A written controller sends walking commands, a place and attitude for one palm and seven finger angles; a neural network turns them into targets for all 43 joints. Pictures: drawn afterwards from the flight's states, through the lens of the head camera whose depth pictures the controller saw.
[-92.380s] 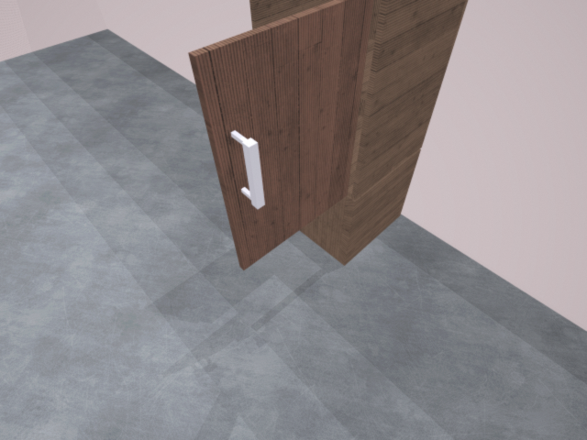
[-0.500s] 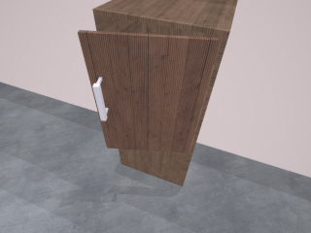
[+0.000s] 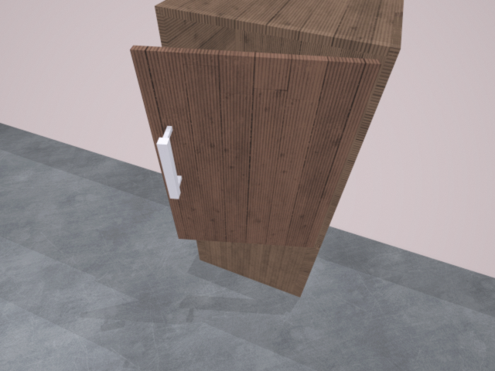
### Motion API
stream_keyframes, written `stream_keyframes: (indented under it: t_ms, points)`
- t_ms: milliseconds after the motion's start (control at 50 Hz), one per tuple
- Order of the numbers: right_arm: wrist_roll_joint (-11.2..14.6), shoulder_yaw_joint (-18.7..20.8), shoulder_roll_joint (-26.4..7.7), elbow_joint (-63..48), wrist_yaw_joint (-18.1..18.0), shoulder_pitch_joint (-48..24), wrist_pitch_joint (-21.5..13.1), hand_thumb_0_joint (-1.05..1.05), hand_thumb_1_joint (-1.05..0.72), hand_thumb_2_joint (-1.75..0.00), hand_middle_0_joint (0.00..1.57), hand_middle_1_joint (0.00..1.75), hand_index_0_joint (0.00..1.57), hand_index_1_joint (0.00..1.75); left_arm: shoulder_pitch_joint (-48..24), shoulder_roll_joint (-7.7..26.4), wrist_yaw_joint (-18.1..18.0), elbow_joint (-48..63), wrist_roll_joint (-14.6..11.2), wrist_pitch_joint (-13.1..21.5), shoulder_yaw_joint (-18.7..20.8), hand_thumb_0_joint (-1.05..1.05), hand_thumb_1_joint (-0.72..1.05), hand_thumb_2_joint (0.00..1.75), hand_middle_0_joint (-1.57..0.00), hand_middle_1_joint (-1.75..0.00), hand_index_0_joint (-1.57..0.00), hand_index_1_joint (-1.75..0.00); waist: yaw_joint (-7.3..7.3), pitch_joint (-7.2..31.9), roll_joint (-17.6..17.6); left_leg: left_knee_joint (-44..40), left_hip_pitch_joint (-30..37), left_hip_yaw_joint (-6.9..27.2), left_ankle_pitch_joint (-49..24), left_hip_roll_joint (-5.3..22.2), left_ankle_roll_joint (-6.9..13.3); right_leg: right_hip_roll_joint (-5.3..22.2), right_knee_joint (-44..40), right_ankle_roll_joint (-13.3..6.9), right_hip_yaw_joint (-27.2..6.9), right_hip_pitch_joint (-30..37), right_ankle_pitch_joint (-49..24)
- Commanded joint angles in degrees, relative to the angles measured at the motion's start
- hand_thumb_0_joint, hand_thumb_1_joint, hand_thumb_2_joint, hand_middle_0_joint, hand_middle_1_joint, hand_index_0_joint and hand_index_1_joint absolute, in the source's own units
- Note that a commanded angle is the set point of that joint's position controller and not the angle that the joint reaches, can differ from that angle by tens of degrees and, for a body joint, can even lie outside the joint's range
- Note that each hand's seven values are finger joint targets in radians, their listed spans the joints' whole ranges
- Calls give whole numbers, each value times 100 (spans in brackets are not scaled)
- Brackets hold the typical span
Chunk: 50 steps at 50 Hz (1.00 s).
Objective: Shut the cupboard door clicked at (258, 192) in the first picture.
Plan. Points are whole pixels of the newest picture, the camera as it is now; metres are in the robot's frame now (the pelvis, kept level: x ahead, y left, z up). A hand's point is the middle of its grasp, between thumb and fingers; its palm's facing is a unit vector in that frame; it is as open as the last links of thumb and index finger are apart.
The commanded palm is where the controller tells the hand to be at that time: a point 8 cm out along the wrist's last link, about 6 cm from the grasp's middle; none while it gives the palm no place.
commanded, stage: shuffle to correct the standing spot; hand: left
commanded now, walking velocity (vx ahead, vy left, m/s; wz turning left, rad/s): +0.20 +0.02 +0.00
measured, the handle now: (172, 164) +0.52 +0.21 +0.02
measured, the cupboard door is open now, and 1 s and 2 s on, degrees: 18 18 18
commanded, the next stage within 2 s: come to a stop and stand still in 0.14 s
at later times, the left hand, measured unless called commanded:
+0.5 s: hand out of the picture +0.09 +0.20 -0.17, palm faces +0.03 -0.98 -0.18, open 7.3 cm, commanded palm none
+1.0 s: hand out of the picture +0.10 +0.24 -0.17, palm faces -0.03 -0.98 -0.20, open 7.3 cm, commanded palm none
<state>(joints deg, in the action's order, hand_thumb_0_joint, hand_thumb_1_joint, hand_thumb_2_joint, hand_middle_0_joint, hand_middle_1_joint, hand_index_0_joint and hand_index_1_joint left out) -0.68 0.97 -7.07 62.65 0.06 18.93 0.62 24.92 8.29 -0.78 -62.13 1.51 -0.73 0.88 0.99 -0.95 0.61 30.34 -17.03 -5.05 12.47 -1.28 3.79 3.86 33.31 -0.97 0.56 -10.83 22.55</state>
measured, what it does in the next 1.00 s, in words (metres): steps on the spot: right foot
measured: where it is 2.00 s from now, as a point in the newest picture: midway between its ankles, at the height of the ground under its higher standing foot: outside the picture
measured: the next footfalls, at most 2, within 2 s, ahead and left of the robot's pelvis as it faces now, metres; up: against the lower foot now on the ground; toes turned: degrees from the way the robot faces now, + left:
right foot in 0.56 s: +0.14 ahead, -0.08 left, +0.00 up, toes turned -1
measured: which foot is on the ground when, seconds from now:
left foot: down 0.00-1.00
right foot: down 0.00-0.28, up 0.30-0.54, down 0.56-1.00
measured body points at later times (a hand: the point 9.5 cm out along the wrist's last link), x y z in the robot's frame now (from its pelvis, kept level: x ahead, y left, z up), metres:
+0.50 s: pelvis +0.08 +0.03 +0.00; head +0.10 +0.04 +0.45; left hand +0.09 +0.25 -0.16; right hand +0.12 -0.20 -0.15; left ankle +0.10 +0.11 -0.73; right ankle +0.08 -0.09 -0.72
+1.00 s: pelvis +0.05 +0.06 +0.00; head +0.05 +0.07 +0.45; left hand +0.11 +0.29 -0.16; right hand +0.07 -0.17 -0.15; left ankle +0.05 +0.13 -0.73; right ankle +0.09 -0.08 -0.73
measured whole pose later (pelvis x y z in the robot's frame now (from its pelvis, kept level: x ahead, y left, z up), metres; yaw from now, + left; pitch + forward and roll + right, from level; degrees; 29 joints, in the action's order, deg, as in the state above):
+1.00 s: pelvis +0.05 +0.06 +0.00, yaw -2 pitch -2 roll -1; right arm -1.1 1.4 -9.1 55.8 -0.7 16.9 0.7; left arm 14.0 10.4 -1.5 -56.7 1.4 -2.2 0.2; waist -0.6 -1.0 0.3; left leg 33.6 -13.7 -5.7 18.7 -1.0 4.1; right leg 2.3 33.2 -1.0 2.2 -18.3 16.2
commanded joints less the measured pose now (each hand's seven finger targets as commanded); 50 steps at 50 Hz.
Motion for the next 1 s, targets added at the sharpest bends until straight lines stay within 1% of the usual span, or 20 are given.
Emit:
stream_keyframes:
  t_ms: [0,60,100,160,220,260,320,380,460,540,600,640,700,760,800,820,840,860,920,980]
  points:
    - [2,218,-957,-240,-100,145,-178,0,-90,-90,20,30,20,30,599,162,-26,130,16,200,50,0,90,90,-20,-30,-20,-30,94,-399,-397,-1535,12,1493,1775,1142,295,-149,-466,-109,461,-270,-252]
    - [25,101,-427,-396,-56,-227,-214,0,-90,-90,20,30,20,30,961,567,-98,-27,-13,288,169,0,90,90,-20,-30,-20,-30,256,-526,952,279,-1267,204,941,194,-169,1008,-1744,-653,-1303,717,134]
    - [-51,154,-486,-643,-3,-655,-239,0,-90,-90,20,30,20,30,1066,820,-156,-73,-14,370,261,0,90,90,-20,-30,-20,-30,313,-665,1333,1467,-2018,47,1310,296,-236,1791,-1878,-1075,-1940,1138,-1464]
    - [13,158,-382,-711,24,-733,-284,0,-90,-90,20,30,20,30,743,772,-181,-9,81,374,289,0,90,90,-20,-30,-20,-30,155,-572,776,1304,-1809,187,1418,451,-215,1617,-1330,-988,-1197,1200,-2639]
    - [-6,139,-365,-302,2,360,-335,0,-90,-90,20,30,20,30,62,654,-116,154,12,288,257,0,90,90,-20,-30,-20,-30,-415,-394,310,-288,796,-264,54,135,-229,709,-455,-394,-39,-494,-1746]
    - [-93,337,-1233,-80,-149,1312,-345,0,-90,-90,20,30,20,30,-24,215,-85,407,-59,230,141,0,90,90,-20,-30,-20,-30,-603,-8,-1816,-1418,1950,2310,-927,2047,443,-264,1888,164,672,-2032,879]
    - [-84,162,-915,-344,-206,263,-293,0,-90,-90,20,30,20,30,-209,50,-166,295,-20,116,61,0,90,90,-20,-30,-20,-30,-206,-542,-512,-1549,187,1874,-1698,2171,718,216,2276,97,-37,-1333,826]
    - [-37,106,-890,-423,-256,-336,-272,0,-90,-90,20,30,20,30,-9,8,-141,148,-63,17,26,0,90,90,-20,-30,-20,-30,6,-264,-510,-1316,142,1068,-2688,1810,625,200,1081,229,93,-545,153]
    - [-8,276,-1030,-431,-320,-366,-146,0,-90,-90,20,30,20,30,-54,246,-106,311,-3,-104,127,0,90,90,-20,-30,-20,-30,-14,146,-513,-814,515,855,-3019,1750,509,-50,299,176,283,-315,-758]
    - [-6,349,-875,-522,-296,-477,-45,0,-90,-90,20,30,20,30,-292,555,-105,602,57,-75,215,0,90,90,-20,-30,-20,-30,4,72,7,-156,141,504,-1653,1156,41,265,-515,-42,-276,-123,-2620]
    - [13,292,-410,-527,-228,-301,88,0,-90,-90,20,30,20,30,-638,887,-127,723,28,12,242,0,90,90,-20,-30,-20,-30,-123,251,1141,1050,-147,-20,970,241,-379,1355,-998,-867,-1152,-21,-4150]
    - [2,298,-416,-551,-219,-473,169,0,-90,-90,20,30,20,30,-837,837,-174,811,22,18,240,0,90,90,-20,-30,-20,-30,-56,228,821,2110,-361,309,1669,275,-395,1431,-1204,-1202,-1087,-137,-3981]
    - [27,258,-353,-530,-197,-378,147,0,-90,-90,20,30,20,30,-1149,913,-194,884,38,34,262,0,90,90,-20,-30,-20,-30,-147,242,556,1612,-331,342,1620,286,-462,1245,-1043,-1163,-806,68,-3960]
    - [32,215,-361,-400,-197,-53,83,0,-90,-90,20,30,20,30,-1220,973,-174,840,-18,14,272,0,90,90,-20,-30,-20,-30,-247,386,634,-137,473,240,521,300,-495,1016,-677,-798,-695,-46,-3237]
    - [-25,238,-681,-371,-206,8,-39,0,-90,-90,20,30,20,30,-1181,659,-125,873,-81,-29,228,0,90,90,-20,-30,-20,-30,-161,309,-388,-974,888,1078,-695,981,-208,298,-322,-162,-214,-554,-1722]
    - [15,346,-1172,-766,-194,-489,-92,0,-90,-90,20,30,20,30,-634,839,-361,672,-114,96,191,0,90,90,-20,-30,-20,-30,16,972,-438,271,693,396,-1054,1099,-362,408,-238,-150,-194,153,-2621]
    - [-19,247,-773,-1012,-136,-533,-58,0,-90,-90,20,30,20,30,-928,1002,-293,908,-75,74,150,0,90,90,-20,-30,-20,-30,-61,810,-417,145,119,386,802,546,-351,655,-705,-274,-631,-17,-1033]
    - [-38,189,-629,-1014,-115,-547,-78,0,-90,-90,20,30,20,30,-1079,1058,-224,950,-22,3,160,0,90,90,-20,-30,-20,-30,-84,114,-629,-217,19,560,1070,406,-290,613,-825,-365,-727,-712,300]
    - [-96,141,-852,-1143,-88,-327,-133,0,-90,-90,20,30,20,30,-1102,785,-142,973,24,-44,59,0,90,90,-20,-30,-20,-30,-98,-776,-1460,-1752,-907,1615,2022,1095,21,-210,-31,-117,193,-767,-101]
    - [-48,110,-984,-1230,-123,-400,-187,0,-90,-90,20,30,20,30,-789,632,-72,769,21,18,3,0,90,90,-20,-30,-20,-30,40,-689,-488,-1710,-776,1497,1636,1058,108,-162,-209,-110,85,-429,-655]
